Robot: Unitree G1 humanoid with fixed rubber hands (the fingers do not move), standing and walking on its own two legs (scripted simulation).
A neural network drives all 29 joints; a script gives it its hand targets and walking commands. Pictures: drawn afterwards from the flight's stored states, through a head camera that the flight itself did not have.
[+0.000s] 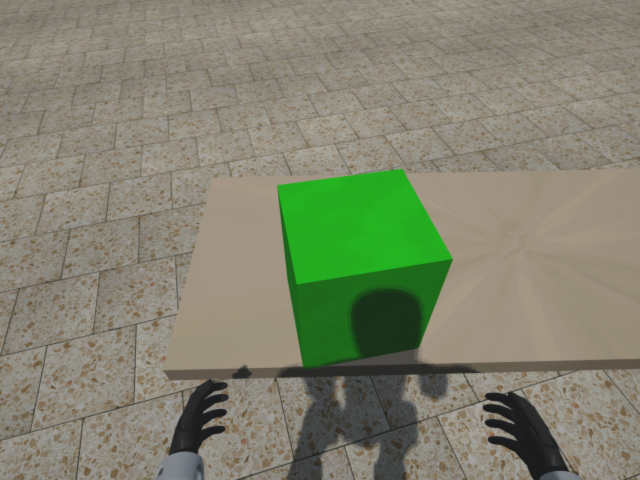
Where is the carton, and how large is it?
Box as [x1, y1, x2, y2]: [277, 169, 452, 369]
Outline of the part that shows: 402,169 277,185 287,278 304,369 416,348 419,345 452,258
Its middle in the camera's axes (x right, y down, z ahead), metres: +0.06 +0.05 +0.66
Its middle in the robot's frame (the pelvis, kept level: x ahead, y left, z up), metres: +0.45 -0.02 -0.05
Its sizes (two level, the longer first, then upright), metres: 0.210 0.200 0.250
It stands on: a table, 0.60 m high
